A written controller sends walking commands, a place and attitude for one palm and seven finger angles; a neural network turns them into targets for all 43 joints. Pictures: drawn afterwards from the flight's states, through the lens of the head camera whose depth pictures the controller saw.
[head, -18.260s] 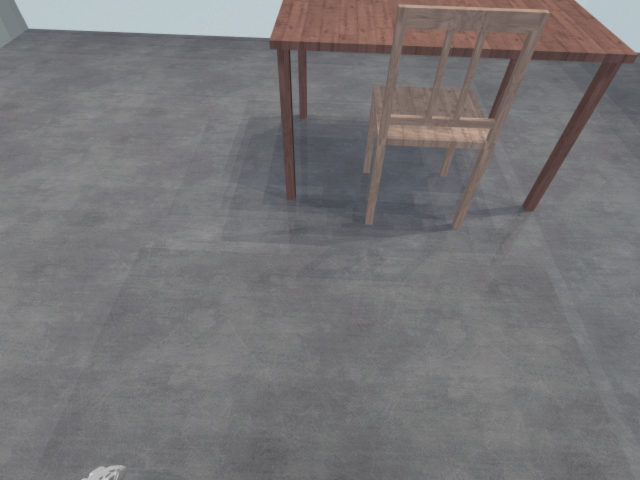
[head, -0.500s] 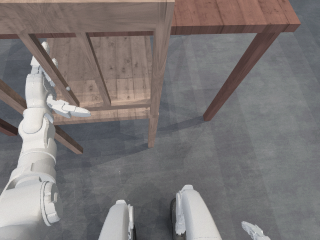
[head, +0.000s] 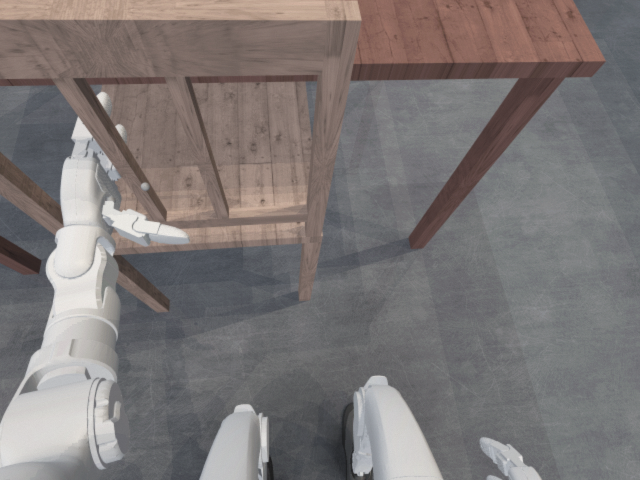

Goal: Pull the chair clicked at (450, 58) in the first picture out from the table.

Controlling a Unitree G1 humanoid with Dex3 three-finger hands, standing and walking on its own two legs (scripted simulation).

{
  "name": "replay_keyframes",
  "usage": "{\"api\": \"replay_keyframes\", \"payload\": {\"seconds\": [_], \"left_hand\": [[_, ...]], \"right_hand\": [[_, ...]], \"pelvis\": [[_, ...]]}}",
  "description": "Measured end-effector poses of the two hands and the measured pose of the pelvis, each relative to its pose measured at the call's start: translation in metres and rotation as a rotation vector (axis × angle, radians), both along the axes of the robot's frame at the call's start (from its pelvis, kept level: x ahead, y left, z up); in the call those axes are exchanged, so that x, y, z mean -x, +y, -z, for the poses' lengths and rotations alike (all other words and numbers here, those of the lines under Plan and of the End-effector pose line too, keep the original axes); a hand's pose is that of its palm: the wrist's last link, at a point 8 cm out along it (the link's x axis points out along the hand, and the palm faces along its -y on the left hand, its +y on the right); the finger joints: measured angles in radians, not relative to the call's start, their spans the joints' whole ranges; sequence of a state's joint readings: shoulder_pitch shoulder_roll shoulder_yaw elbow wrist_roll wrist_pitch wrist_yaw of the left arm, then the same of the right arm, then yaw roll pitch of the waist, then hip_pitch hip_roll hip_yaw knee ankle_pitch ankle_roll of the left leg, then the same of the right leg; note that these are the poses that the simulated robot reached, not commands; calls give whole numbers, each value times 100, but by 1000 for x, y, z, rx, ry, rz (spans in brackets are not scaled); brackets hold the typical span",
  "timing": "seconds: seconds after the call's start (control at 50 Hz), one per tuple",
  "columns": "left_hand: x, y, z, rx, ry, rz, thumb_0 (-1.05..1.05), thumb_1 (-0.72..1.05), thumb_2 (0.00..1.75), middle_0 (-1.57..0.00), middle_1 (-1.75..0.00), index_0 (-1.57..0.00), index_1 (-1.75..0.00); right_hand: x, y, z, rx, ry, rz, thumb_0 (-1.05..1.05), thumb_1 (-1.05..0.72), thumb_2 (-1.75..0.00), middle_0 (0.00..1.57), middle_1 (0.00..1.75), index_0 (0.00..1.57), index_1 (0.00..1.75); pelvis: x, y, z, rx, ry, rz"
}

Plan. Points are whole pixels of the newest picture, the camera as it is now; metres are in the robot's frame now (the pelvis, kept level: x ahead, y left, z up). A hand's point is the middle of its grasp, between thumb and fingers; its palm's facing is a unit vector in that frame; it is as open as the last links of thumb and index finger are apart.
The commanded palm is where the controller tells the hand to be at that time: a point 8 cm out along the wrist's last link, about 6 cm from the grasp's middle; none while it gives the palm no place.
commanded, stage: hook a spindle and tug to test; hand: left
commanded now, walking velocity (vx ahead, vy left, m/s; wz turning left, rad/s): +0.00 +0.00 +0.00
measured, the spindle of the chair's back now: (125, 163) +0.49 +0.22 +0.02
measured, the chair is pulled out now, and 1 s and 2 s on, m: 0.00 0.02 0.06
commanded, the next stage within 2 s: step backward, pulling the chair out in 1.38 s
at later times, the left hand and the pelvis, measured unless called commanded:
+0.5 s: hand (145, 191) +0.46 +0.19 +0.02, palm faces +0.07 -1.00 -0.04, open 10.7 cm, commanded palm +0.43 +0.23 +0.03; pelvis +0.00 +0.00 +0.00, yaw +1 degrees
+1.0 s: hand (149, 198) +0.44 +0.19 +0.02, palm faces +0.06 -1.00 -0.02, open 5.2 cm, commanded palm +0.41 +0.23 +0.03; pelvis +0.01 +0.00 +0.01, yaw -1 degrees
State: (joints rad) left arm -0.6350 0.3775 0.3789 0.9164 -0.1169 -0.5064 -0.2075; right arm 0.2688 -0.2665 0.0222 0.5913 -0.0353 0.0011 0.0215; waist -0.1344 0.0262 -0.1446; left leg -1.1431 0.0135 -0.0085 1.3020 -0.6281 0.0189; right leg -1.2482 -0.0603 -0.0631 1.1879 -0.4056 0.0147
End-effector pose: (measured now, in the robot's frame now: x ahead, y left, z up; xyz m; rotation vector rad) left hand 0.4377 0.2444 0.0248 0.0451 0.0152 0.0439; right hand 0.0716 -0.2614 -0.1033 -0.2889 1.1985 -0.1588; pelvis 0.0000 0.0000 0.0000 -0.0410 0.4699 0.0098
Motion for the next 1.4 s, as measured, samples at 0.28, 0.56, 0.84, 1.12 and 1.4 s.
{"api": "replay_keyframes", "payload": {"seconds": [0.28,0.56,0.84,1.12,1.4], "left_hand": [[7,-1,2,9,12,-13,-1,-47,31,-26,-72,-26,-72],[5,-2,2,14,15,-27,0,10,55,-43,-133,-42,-134],[4,-2,2,21,19,-14,1,75,83,-44,-138,-45,-144],[22,-6,2,23,11,-8,1,76,81,-43,-139,-43,-145],[36,-8,2,23,15,-9,1,76,80,-43,-139,-43,-145]], "right_hand": [[-3,-1,2,-5,-7,-13,1,-91,-90,20,30,20,30],[6,-5,3,0,25,-6,1,-91,-90,20,30,20,30],[4,-3,-3,-4,16,15,1,-91,-90,20,30,20,30],[-20,6,-7,-23,-45,-4,1,-91,-90,20,30,20,30],[-43,6,-8,-34,-108,-25,1,-91,-90,20,30,20,30]], "pelvis": [[2,-3,0,-4,-6,-5],[2,-4,0,-4,-3,-7],[-3,-1,-3,0,-3,3],[-12,2,-8,-2,-13,6],[-14,0,-8,-7,-17,6]]}}
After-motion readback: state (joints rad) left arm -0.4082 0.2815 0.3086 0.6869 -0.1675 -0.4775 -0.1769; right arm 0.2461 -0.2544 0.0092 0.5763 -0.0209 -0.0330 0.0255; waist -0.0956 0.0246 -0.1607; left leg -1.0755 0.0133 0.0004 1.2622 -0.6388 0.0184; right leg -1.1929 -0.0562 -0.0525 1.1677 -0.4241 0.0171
